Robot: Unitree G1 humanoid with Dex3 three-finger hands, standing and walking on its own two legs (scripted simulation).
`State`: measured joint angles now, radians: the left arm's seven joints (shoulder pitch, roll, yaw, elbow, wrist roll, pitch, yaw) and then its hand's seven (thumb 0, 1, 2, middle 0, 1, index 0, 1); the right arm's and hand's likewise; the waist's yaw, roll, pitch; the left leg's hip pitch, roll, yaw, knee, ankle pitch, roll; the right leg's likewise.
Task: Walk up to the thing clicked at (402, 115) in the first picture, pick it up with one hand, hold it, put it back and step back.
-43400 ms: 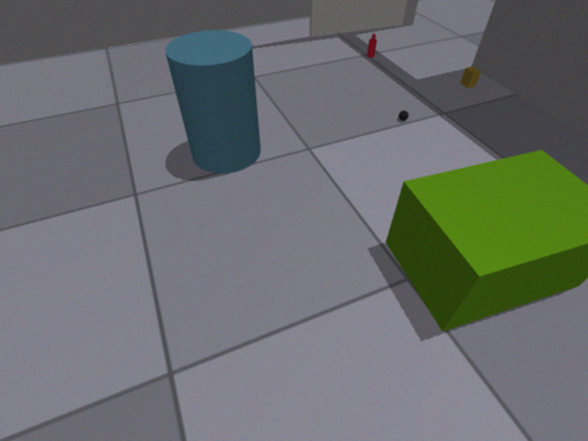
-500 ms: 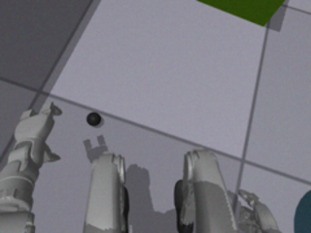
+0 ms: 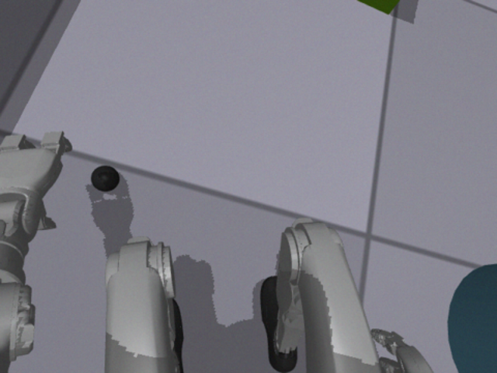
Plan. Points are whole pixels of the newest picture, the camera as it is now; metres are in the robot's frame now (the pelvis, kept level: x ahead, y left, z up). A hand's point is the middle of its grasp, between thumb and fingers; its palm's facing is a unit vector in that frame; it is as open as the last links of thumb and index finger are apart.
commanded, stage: rise first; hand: left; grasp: from above
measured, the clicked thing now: (105, 178) +0.49 +0.26 -0.34
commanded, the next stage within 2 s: approach in 0.84 s
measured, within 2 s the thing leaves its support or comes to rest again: neither
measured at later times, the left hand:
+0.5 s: hand (60, 183) +0.44 +0.30 -0.20, palm faces -0.45 -0.06 -0.89, open 14.1 cm
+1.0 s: hand (67, 183) +0.45 +0.29 -0.22, palm faces -0.45 -0.06 -0.89, open 14.0 cm
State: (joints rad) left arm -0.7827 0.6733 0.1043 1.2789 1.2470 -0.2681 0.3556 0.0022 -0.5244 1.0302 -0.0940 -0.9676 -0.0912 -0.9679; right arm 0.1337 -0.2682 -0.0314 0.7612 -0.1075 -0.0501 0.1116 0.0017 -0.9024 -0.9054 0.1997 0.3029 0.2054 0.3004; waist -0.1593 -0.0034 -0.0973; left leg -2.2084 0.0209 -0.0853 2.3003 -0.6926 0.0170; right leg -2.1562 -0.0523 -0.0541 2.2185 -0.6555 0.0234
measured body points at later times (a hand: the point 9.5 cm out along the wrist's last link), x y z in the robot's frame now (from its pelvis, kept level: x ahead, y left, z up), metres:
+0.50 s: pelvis +0.01 +0.00 -0.03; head +0.24 +0.06 +0.35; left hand +0.46 +0.30 -0.15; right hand +0.07 -0.28 -0.14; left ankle +0.08 +0.12 -0.33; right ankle +0.10 -0.13 -0.33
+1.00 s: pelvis +0.01 +0.00 -0.04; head +0.25 +0.06 +0.33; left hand +0.47 +0.29 -0.17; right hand +0.06 -0.28 -0.15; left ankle +0.08 +0.12 -0.33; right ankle +0.10 -0.13 -0.33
